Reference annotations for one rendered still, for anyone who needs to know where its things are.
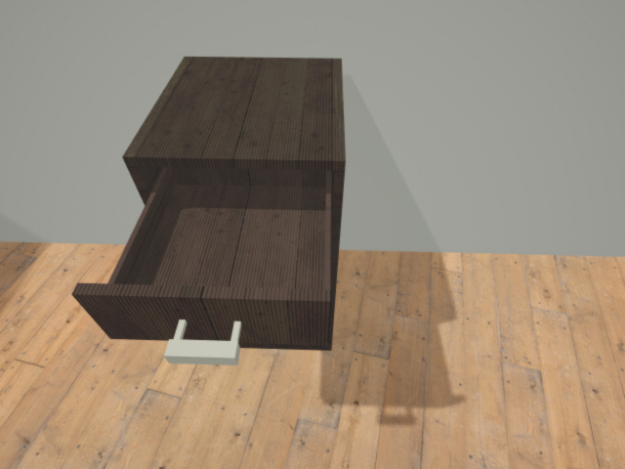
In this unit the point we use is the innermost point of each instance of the cabinet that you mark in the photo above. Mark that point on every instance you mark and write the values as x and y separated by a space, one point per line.
249 113

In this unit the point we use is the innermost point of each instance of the drawer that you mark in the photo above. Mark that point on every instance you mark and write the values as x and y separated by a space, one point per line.
217 245

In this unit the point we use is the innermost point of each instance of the handle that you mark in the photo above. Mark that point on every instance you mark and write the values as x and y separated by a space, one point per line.
179 350

